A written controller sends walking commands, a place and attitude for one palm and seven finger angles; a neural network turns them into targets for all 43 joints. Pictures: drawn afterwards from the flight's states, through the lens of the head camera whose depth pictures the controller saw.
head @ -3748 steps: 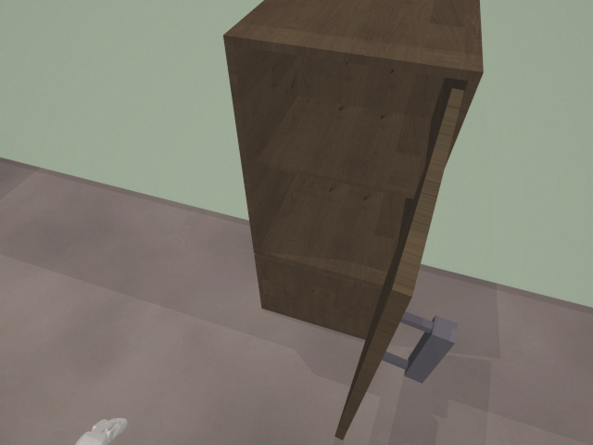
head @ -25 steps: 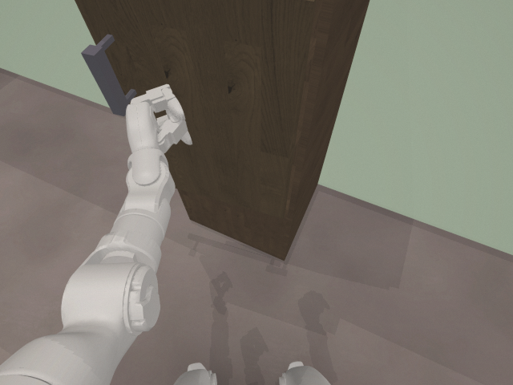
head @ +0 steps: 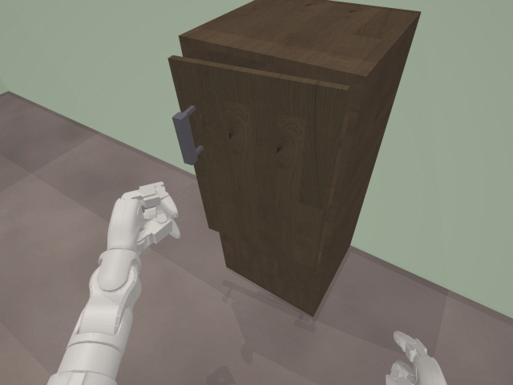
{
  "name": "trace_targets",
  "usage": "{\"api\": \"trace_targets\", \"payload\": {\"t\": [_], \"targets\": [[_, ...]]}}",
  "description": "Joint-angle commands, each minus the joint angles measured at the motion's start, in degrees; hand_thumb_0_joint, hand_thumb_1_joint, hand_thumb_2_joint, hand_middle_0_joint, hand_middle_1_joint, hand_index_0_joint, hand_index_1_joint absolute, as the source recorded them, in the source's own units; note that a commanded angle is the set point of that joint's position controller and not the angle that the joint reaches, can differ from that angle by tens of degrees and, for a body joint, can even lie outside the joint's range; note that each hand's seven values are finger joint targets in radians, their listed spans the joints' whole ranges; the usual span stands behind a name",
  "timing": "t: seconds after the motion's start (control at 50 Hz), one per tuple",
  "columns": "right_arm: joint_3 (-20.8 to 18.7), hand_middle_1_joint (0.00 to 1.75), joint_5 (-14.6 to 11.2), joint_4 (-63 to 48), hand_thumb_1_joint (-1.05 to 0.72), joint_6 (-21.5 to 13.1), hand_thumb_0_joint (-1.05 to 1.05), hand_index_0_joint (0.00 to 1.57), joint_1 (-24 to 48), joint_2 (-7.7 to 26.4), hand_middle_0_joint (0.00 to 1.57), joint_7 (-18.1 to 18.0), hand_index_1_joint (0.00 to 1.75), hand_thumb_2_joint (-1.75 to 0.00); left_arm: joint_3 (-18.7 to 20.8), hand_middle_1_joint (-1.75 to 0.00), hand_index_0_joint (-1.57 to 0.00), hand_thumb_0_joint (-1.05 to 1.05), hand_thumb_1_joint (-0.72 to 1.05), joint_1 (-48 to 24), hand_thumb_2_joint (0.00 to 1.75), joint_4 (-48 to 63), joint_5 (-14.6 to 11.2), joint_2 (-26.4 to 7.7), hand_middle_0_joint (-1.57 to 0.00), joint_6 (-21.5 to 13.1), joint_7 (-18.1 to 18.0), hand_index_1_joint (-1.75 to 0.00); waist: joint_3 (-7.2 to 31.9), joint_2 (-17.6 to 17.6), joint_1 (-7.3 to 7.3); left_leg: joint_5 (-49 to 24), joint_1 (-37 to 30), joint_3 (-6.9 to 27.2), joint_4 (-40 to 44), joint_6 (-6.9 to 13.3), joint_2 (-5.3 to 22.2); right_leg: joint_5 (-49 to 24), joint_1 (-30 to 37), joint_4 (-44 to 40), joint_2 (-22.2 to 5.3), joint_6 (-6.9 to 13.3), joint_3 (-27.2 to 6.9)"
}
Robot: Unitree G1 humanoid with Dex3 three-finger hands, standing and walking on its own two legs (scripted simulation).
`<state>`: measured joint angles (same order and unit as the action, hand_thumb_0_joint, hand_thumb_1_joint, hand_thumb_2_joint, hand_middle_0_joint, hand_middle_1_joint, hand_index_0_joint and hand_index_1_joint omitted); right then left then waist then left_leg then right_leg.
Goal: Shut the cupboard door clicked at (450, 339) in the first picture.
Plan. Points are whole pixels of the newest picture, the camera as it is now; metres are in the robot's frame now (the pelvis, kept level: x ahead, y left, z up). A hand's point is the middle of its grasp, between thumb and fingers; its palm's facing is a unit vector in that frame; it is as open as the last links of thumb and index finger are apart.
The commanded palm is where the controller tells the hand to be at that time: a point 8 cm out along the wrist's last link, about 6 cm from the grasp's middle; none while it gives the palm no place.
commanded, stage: draw the hand back to the body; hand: left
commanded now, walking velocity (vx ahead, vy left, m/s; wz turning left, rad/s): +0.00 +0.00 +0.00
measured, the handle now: (190, 135) +0.66 +0.18 +0.04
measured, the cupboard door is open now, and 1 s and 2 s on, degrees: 7 7 7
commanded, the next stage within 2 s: step back with the hand held close in 0.94 s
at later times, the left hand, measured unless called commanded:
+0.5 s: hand (34, 271) +0.22 +0.27 +0.17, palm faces +0.43 -0.82 -0.38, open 5.6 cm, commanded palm +0.16 +0.30 +0.19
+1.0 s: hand (26, 275) +0.21 +0.26 +0.18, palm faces +0.47 -0.78 -0.41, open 7.4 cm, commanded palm +0.16 +0.30 +0.19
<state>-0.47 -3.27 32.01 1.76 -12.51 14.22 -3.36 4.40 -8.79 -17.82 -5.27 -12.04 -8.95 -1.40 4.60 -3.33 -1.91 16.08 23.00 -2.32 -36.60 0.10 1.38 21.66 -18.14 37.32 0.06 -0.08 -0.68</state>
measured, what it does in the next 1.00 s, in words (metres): stands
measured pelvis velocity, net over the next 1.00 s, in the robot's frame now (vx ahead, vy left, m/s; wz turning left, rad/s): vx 0.02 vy -0.01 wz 0.03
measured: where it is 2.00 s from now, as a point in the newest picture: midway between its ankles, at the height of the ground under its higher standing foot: outside the picture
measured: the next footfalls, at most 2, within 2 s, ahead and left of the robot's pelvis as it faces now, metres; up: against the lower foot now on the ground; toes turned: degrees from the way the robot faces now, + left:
none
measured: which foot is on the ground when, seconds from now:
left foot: down 0.00-1.00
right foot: down 0.00-1.00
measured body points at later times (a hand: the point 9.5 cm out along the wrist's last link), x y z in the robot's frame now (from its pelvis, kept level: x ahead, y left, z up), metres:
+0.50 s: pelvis +0.02 +0.01 +0.02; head +0.00 -0.02 +0.47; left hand +0.19 +0.31 +0.19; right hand +0.21 -0.20 -0.07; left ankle +0.03 +0.12 -0.72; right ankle -0.02 -0.12 -0.72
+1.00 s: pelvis +0.02 -0.01 +0.02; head +0.00 -0.04 +0.46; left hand +0.18 +0.30 +0.20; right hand +0.22 -0.22 -0.07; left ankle +0.03 +0.12 -0.72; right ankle -0.02 -0.12 -0.72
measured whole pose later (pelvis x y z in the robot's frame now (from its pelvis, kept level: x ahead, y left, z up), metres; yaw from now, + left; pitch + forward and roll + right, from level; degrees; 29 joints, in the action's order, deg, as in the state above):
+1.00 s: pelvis +0.02 -0.01 +0.02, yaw +2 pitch -3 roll +0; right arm 0.9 -1.0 35.5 -5.2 -11.0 12.9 -4.8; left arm 19.7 26.5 20.8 -3.9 -19.7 -5.0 -5.8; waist 1.4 -4.0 3.0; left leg 13.3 9.4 -0.8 -25.8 -0.5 0.9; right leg 18.3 -3.1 24.6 -0.2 0.3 1.1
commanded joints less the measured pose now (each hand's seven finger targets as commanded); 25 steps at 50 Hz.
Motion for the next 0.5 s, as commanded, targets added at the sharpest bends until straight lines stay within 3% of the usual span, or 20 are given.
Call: {"api": "trace_targets", "payload": {"t": [0.0,0.08,0.14,0.24,0.28,0.32,0.4,0.42,0.48], "targets": [[-0.2,0.3,0.1,-8.9,-0.9,-2.3,0.0,0.2,7.0,4.6,0.2,-1.6,0.3,-0.9,5.3,-1.11,-0.94,0.0,0.9,-14.3,0.9,21.6,0.5,-12.2,-0.94,-1.6,-2.4,-1.11,6.1,3.9,1.46,-5.0,-13.6,1.1,8.9,2.0,-1.4,-11.2,0.3,-11.6,1.0,0.5,1.7],[0.7,0.3,0.4,-8.7,-0.9,-3.4,0.0,0.2,7.7,4.2,0.2,-1.6,0.3,-0.9,4.4,-0.99,-0.83,0.0,0.9,-7.2,0.9,27.3,1.0,-10.7,-0.83,-0.1,-2.8,-0.99,4.0,-1.6,1.78,-6.3,-17.6,1.9,11.6,1.4,-1.2,-11.6,1.9,-13.9,1.2,1.0,2.5],[1.0,0.3,0.8,-8.9,-0.9,-4.0,0.0,0.2,7.9,4.3,0.2,-1.3,0.3,-0.9,4.7,-0.9,-0.75,0.0,0.9,-0.4,0.9,31.7,1.0,-10.4,-0.75,0.8,-2.9,-0.9,4.5,0.4,2.25,-9.1,-19.5,2.2,13.1,1.3,-0.8,-14.1,4.7,-14.8,1.2,1.0,3.0],[1.3,0.3,1.6,-8.6,-0.9,-4.9,0.0,0.2,9.2,4.2,0.2,-1.2,0.3,-0.9,8.9,-0.75,-0.61,0.0,0.9,7.9,0.9,39.1,1.1,-13.3,-0.61,1.6,-3.5,-0.75,3.7,1.7,3.24,-11.5,-20.3,2.1,14.5,1.3,-0.8,-16.2,7.4,-16.2,0.9,0.8,3.3],[1.3,0.3,1.9,-8.2,-0.9,-5.2,0.0,0.2,9.5,4.0,0.2,-1.3,0.3,-0.9,11.5,-0.69,-0.56,0.0,0.9,10.4,0.9,42.2,1.2,-14.9,-0.56,1.6,-4.0,-0.69,4.0,0.2,3.66,-12.6,-20.6,2.0,14.5,1.2,-0.9,-17.0,8.3,-16.3,0.8,0.9,3.4],[1.1,0.3,2.1,-7.7,-0.9,-5.5,0.0,0.2,9.7,4.3,0.2,-1.4,0.3,-0.9,14.6,-0.63,-0.5,0.0,0.9,14.3,0.9,43.6,1.3,-17.2,-0.5,1.7,-4.3,-0.63,3.8,1.1,4.25,-14.0,-20.3,1.9,14.4,1.2,-0.8,-18.1,9.4,-16.7,0.8,0.9,3.3],[1.1,0.3,2.2,-7.4,-0.9,-6.7,0.0,0.2,10.0,3.6,0.2,-1.2,0.3,-0.9,17.7,-0.51,-0.39,0.0,0.9,20.0,0.9,48.4,1.2,-17.9,-0.39,1.3,-4.9,-0.51,2.6,-2.7,4.69,-13.7,-20.2,1.9,14.5,0.9,-1.0,-17.4,9.2,-16.9,0.5,0.8,3.7],[0.9,0.3,2.3,-7.1,-0.9,-7.1,0.0,0.2,10.0,4.0,0.2,-1.3,0.3,-0.9,19.4,-0.48,-0.36,0.0,0.9,23.1,0.9,48.2,1.0,-19.1,-0.36,1.5,-5.0,-0.48,2.3,-0.4,5.11,-14.2,-19.5,1.9,14.4,1.1,-0.9,-18.0,9.7,-17.3,0.6,0.7,3.6],[0.5,0.3,2.2,-7.1,-0.9,-7.5,0.0,0.2,9.9,3.7,0.2,-1.1,0.3,-0.9,21.4,-0.39,-0.28,0.0,0.9,28.3,0.9,49.4,0.7,-18.9,-0.28,1.4,-5.0,-0.39,0.5,0.6,5.23,-14.2,-18.7,1.3,14.1,1.2,-0.9,-18.3,9.1,-17.3,0.3,0.4,3.7]]}}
